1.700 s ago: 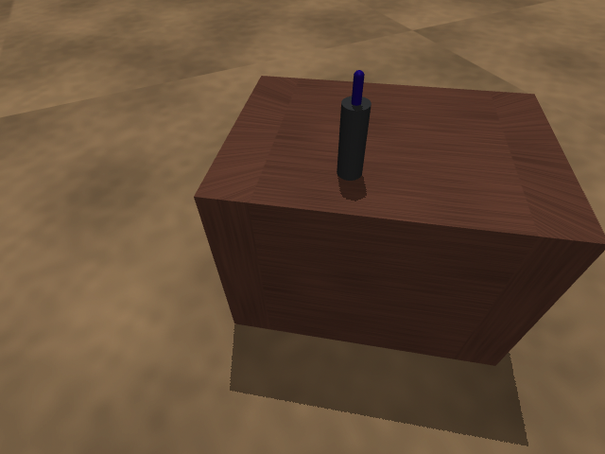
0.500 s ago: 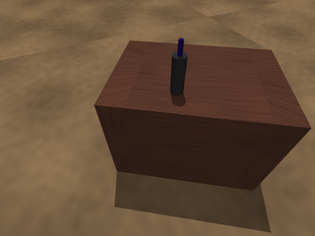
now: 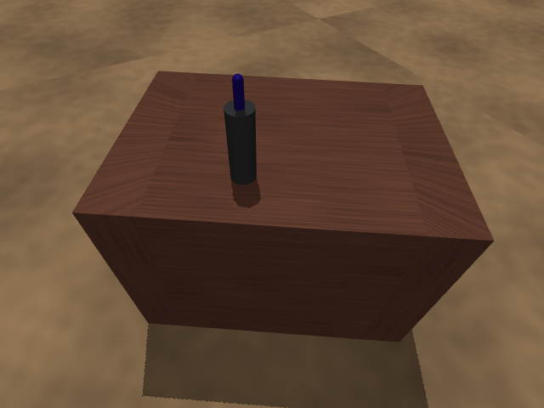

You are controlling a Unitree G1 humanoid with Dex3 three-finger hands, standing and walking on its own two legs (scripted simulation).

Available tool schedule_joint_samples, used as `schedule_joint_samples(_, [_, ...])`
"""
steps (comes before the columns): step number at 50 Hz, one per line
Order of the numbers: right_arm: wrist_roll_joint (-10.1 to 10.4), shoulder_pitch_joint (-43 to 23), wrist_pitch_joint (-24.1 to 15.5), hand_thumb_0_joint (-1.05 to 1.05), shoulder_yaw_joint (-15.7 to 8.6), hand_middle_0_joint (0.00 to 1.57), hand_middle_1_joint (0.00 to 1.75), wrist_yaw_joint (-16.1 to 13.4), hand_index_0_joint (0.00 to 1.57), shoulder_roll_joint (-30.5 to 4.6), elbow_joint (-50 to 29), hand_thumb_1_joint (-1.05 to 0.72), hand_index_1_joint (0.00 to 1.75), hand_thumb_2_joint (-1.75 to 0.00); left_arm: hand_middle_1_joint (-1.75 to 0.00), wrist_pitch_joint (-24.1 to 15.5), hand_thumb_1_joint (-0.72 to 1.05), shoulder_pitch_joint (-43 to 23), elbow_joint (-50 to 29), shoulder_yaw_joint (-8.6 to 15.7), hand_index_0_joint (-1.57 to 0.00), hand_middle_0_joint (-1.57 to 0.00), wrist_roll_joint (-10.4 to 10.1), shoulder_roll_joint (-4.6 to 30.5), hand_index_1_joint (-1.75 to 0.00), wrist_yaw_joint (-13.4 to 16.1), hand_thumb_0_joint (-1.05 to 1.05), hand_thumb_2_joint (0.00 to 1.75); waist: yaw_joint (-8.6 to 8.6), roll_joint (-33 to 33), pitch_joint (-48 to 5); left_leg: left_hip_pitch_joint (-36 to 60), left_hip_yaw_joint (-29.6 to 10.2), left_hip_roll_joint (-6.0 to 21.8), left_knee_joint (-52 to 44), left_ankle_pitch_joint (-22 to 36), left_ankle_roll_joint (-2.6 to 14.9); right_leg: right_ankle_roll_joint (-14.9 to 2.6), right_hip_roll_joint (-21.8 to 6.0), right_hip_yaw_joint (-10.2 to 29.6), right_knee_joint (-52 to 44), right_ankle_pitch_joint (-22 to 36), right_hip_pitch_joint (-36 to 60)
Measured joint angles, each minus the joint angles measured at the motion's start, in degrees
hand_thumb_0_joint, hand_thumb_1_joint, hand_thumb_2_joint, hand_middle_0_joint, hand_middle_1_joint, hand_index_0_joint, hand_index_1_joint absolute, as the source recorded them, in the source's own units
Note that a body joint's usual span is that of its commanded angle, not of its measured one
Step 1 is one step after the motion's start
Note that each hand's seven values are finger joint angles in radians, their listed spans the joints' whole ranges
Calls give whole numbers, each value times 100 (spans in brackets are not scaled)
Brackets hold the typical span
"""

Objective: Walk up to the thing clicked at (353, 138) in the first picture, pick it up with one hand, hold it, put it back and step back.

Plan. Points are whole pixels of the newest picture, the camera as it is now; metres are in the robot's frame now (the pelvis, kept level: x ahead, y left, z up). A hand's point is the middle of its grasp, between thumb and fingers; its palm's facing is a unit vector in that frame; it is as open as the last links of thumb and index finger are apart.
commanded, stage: walk up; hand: left
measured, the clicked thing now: (240, 132) +0.66 +0.12 +0.03
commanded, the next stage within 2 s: stand in 2.00 s
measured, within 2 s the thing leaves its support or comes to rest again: neither
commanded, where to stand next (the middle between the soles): +0.20 -0.07 m, yaw -1 degrees
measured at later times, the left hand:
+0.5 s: hand (204, 334) +0.27 +0.16 -0.13, palm faces -0.11 -0.91 -0.40, open 7.4 cm
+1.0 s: hand (174, 372) +0.22 +0.20 -0.16, palm faces -0.01 -0.91 -0.41, open 7.4 cm
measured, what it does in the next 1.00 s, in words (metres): walks ahead: right foot, then left foot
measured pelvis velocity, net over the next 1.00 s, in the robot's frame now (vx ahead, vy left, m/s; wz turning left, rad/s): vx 0.13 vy -0.08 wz -0.01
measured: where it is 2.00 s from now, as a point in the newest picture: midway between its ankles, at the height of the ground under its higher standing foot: outside the picture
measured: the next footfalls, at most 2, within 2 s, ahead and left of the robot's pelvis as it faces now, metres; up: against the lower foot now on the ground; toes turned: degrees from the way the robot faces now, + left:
right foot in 0.36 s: +0.19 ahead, -0.21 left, +0.00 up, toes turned -1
left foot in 0.74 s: +0.20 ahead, +0.03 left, +0.00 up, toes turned +1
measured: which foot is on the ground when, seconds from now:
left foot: down 0.00-0.36, up 0.38-0.72, down 0.74-1.00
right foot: down 0.00-0.02, up 0.04-0.34, down 0.36-1.00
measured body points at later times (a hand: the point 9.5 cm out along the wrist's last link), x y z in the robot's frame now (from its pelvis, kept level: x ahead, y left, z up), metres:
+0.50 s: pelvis +0.13 -0.10 -0.01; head +0.17 -0.12 +0.44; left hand +0.28 +0.20 -0.10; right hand +0.15 -0.43 -0.13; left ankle +0.10 +0.06 -0.67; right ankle +0.21 -0.22 -0.72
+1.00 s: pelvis +0.13 -0.08 -0.01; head +0.17 -0.07 +0.44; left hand +0.22 +0.25 -0.13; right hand +0.22 -0.40 -0.12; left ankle +0.16 +0.03 -0.72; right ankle +0.15 -0.21 -0.73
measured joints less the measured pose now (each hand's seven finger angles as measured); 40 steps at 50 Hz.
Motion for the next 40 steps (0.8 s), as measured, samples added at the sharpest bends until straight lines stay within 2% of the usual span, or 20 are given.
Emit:
schedule_joint_samples(1, [-41,57,-80,0,-1,21,30,-16,20,32,-81,-90,30,-89,-30,25,90,36,-38,-1,-21,-20,-8,34,-30,10,0,90,-23,-87,-22,81,49,-27,-196,532,-16,-86,4,86,336,-204,-96])
schedule_joint_samples(2, [-88,101,-140,0,-1,21,30,-48,20,75,-136,-90,30,-89,-30,64,90,31,-27,9,-21,-20,-5,55,-30,38,0,90,-59,-190,-38,92,108,-53,-90,567,-36,-130,53,272,861,-398,-267])
schedule_joint_samples(5, [-21,220,-139,0,57,21,30,-86,21,174,-161,-90,30,-89,-30,146,90,-29,67,4,-20,-20,11,121,-30,67,1,90,-193,-374,-116,348,195,-11,-64,255,-60,-128,223,555,2217,-477,-803])
schedule_joint_samples(7, [-10,322,-132,0,82,21,30,-103,21,206,-153,-90,30,-89,-30,98,90,-92,87,33,-20,-20,3,180,-29,43,1,90,-251,-453,-130,619,226,37,-295,224,-119,-57,141,570,2455,-219,-1067])
schedule_joint_samples(11, [-15,531,-147,0,80,21,30,-88,21,123,-192,-90,30,-89,-30,22,90,-270,7,96,-20,-20,-21,251,-29,-14,1,90,-336,-417,-37,1061,234,191,-688,211,-265,97,-201,448,1920,76,-1369])
schedule_joint_samples(14, [-27,625,-95,0,62,21,30,-84,21,-2,-273,-90,30,-89,-30,-1,90,-475,-67,109,-20,-20,-66,257,-29,-20,1,90,-402,-278,95,1233,221,350,-727,92,-398,65,-425,204,1038,320,-1348])
schedule_joint_samples(16, [-11,627,-1,0,64,21,30,-82,21,-92,-313,-90,30,-89,-30,-41,90,-602,-92,105,-20,-20,-94,247,-29,11,1,90,-462,-161,156,1228,184,471,-529,-105,-484,19,-435,68,423,654,-1185])
schedule_joint_samples(17, [8,628,57,0,71,21,30,-84,21,-128,-333,-90,30,-89,-30,-84,90,-646,-102,101,-20,-20,-101,256,-29,31,0,90,-490,-115,170,1170,151,528,-301,-257,-471,-3,-402,8,112,853,-1036])
schedule_joint_samples(18, [31,616,113,0,77,21,30,-96,21,-161,-339,-90,30,-89,-30,-144,90,-698,-97,110,-20,-20,-97,253,-29,63,0,90,-496,-40,191,1046,97,621,76,-431,-391,57,-328,-43,-9,980,-942])
schedule_joint_samples(19, [57,534,185,0,78,21,30,-119,20,-188,-308,-90,30,-89,-30,-192,90,-777,-79,124,-20,-20,-82,200,-29,114,0,90,-504,88,259,859,-80,685,575,-571,-257,111,-229,-113,181,871,-975])
schedule_joint_samples(21, [100,345,339,0,94,21,30,-180,20,-172,-226,-90,30,-89,-30,-215,90,-899,-85,62,-20,-20,-96,91,-29,188,0,90,-479,183,330,431,-452,431,1622,-965,-126,99,-176,-146,470,636,-1034])
schedule_joint_samples(24, [156,137,412,0,139,20,30,-225,20,-158,-125,-90,30,-89,-30,-207,90,-1005,-94,-104,-20,-20,-110,-109,-29,274,0,90,-423,318,305,-85,-566,141,2402,-1063,-75,32,-159,-185,436,554,-959])
schedule_joint_samples(31, [84,-149,490,0,213,20,30,-142,20,15,34,-90,30,-89,-30,-265,90,-1121,-1,-249,-21,-20,-109,-206,-30,420,0,90,-328,332,195,-381,-385,37,1392,-785,-90,-12,-181,-338,555,368,-953])
schedule_joint_samples(35, [30,-294,579,0,147,21,30,-74,20,40,48,-90,30,-89,-30,-196,90,-1180,80,-232,-21,-20,-112,-126,-30,493,0,90,-324,201,183,-376,-300,-53,1280,-639,-49,35,-306,-374,802,238,-1099])
schedule_joint_samples(37, [4,-318,565,0,98,21,30,-41,20,15,38,-90,30,-89,-30,-149,90,-1195,136,-221,-21,-20,-108,-69,-30,515,0,90,-347,133,146,-198,-251,-93,893,-418,-3,96,-393,-380,954,170,-1208])
schedule_joint_samples(39, [-61,-343,526,0,53,21,30,-28,20,26,54,-90,30,-89,-30,-90,90,-1228,224,-201,-21,-20,-127,5,-30,539,0,90,-338,-40,153,-145,-164,-221,746,-202,-79,131,-534,-284,1127,102,-1310])
schedule_joint_samples(40, [-71,-349,520,0,54,21,30,-14,20,11,54,-90,30,-89,-30,-57,90,-1225,286,-189,-21,-20,-150,6,-30,562,0,90,-325,-40,146,-161,-147,-214,781,-223,-74,96,-478,-217,1227,-220,-1341])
